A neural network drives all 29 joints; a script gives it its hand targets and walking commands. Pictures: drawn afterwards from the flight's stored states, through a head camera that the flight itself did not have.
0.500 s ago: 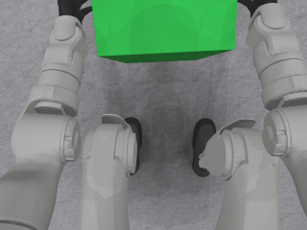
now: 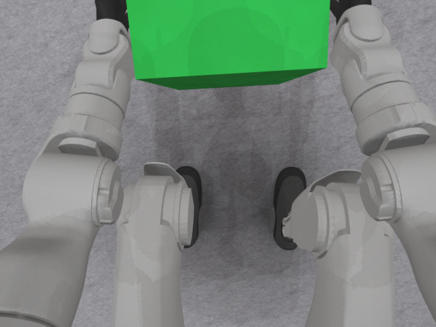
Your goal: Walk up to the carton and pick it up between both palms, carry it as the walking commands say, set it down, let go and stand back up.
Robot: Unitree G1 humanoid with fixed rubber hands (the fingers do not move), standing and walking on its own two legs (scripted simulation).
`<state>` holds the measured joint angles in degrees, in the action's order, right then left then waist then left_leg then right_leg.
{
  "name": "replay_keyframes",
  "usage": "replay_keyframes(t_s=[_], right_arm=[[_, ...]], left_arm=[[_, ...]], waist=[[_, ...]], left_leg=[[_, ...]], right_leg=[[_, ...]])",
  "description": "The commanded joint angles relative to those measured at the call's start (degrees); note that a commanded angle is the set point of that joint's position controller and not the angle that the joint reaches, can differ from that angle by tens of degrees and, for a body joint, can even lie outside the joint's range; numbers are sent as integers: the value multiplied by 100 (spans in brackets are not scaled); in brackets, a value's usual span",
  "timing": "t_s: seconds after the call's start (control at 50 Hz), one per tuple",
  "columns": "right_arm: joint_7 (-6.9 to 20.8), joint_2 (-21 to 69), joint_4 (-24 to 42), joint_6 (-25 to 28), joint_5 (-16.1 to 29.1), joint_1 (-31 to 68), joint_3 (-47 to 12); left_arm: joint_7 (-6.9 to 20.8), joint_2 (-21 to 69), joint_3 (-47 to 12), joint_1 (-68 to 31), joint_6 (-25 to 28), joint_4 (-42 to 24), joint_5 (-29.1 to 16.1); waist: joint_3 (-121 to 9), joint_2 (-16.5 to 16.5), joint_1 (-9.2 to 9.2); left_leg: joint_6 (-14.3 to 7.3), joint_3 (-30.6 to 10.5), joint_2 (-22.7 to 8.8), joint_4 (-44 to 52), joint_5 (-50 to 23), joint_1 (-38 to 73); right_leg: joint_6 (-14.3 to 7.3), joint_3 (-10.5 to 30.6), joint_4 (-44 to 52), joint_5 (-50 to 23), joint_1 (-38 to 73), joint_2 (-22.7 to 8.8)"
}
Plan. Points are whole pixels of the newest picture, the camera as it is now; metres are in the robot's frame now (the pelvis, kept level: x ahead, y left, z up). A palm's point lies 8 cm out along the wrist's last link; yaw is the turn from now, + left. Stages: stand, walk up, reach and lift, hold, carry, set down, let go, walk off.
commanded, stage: reach and lift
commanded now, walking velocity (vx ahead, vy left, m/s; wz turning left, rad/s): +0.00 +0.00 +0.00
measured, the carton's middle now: (226, 26) +0.53 +0.04 -0.24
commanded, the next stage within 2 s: none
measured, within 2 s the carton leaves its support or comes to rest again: leaves its support in 0.88 s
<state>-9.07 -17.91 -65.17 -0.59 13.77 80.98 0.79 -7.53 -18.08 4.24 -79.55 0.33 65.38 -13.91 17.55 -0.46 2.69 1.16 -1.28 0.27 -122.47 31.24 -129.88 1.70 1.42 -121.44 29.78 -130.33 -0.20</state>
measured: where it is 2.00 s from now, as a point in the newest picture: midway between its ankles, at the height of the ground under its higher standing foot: (236, 220)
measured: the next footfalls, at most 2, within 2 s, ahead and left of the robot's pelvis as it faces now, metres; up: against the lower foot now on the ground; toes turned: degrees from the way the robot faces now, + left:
none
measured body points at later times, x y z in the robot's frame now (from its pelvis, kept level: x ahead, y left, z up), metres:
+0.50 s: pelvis +0.00 +0.00 +0.00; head +0.36 +0.02 +0.26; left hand +0.54 +0.20 -0.18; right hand +0.56 -0.12 -0.18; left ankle +0.12 +0.12 -0.35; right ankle +0.12 -0.13 -0.35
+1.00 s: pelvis +0.00 +0.00 -0.01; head +0.35 +0.02 +0.27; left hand +0.54 +0.19 -0.16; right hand +0.56 -0.13 -0.15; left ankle +0.12 +0.12 -0.35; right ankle +0.12 -0.13 -0.35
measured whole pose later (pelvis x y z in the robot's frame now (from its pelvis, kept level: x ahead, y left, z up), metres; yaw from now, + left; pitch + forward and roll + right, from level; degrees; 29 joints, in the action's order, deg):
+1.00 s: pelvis +0.00 +0.00 -0.01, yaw +0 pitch +40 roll -1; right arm -7.8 -12.9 -55.2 -12.3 3.2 77.0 12.0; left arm -8.5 -14.4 11.1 -74.7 -11.4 54.9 -6.8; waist 11.1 -1.1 1.7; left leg 1.2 -1.7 1.1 -124.8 31.6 -132.9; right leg 2.5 1.8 -123.7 30.6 -132.8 0.6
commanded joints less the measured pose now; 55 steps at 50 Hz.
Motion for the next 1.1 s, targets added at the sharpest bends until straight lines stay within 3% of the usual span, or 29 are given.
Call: replay_keyframes(t_s=[0.0, 0.12, 0.2, 0.28, 0.4, 0.52, 0.68, 0.76, 0.9, 1.08], right_arm=[[-32, -337, 536, 116, -24, 1487, 15], [-37, -12, 500, 167, -141, 1508, -3], [55, 461, 508, 200, -49, 1650, -243], [188, 1053, 511, 209, -49, 1873, -395], [777, 3424, 506, 96, -260, 2681, -683], [1310, 4855, 721, -221, -547, 3102, -523], [1567, 5447, 1078, -588, -688, 3217, -466], [1604, 5821, 1448, -705, -648, 3241, -548], [1659, 6433, 2188, -878, -491, 3313, -842], [1765, 6685, 2482, -1115, -676, 3074, -865]], left_arm=[[-19, -503, 16, -1397, 122, -533, 20], [4, -21, -253, -1545, 157, -579, -70], [47, 374, -441, -1709, 199, -641, -124], [176, 997, -693, -2031, 224, -739, -170], [788, 3421, -1262, -3074, 86, -849, -168], [1340, 4864, -1059, -3511, -295, -1111, 143], [1687, 5397, -963, -3744, -651, -1583, 242], [1783, 5631, -1100, -3880, -770, -1903, 173], [1781, 6074, -1394, -3897, -895, -2665, 102], [1722, 6383, -1285, -3308, -1143, -2756, 509]], waist=[[-6971, -131, 129], [-6824, 1, -60], [-6812, -19, -2], [-6800, 15, -59], [-6627, 44, -179], [-6487, -1, -134], [-6642, 4, -92], [-7284, -24, -91], [-8784, 90, 31], [-8673, 42, 94]], left_leg=[[116, 350, 167, 1094, -1591, 3243], [140, 325, 240, 1130, -1627, 3311], [124, 316, 281, 1146, -1700, 3380], [112, 293, 332, 1143, -1715, 3410], [97, 311, 497, 1037, -1530, 3223], [51, 429, 613, 926, -1289, 2914], [-10, 548, 597, 833, -994, 2717], [-17, 599, 595, 810, -1204, 2983], [21, 696, 658, 741, -2095, 3755], [2, 594, 718, 1124, -2123, 3850]], right_leg=[[45, -336, 743, -1344, 3735, 299], [5, -349, 793, -1370, 3633, 359], [-9, -350, 796, -1411, 3609, 391], [-34, -373, 786, -1408, 3533, 439], [-113, -433, 669, -1268, 3270, 582], [-173, -520, 540, -1106, 3126, 673], [-248, -564, 459, -879, 3106, 672], [-243, -625, 427, -1095, 3418, 705], [-171, -687, 423, -1866, 3828, 766], [-91, -740, 776, -1687, 3417, 846]])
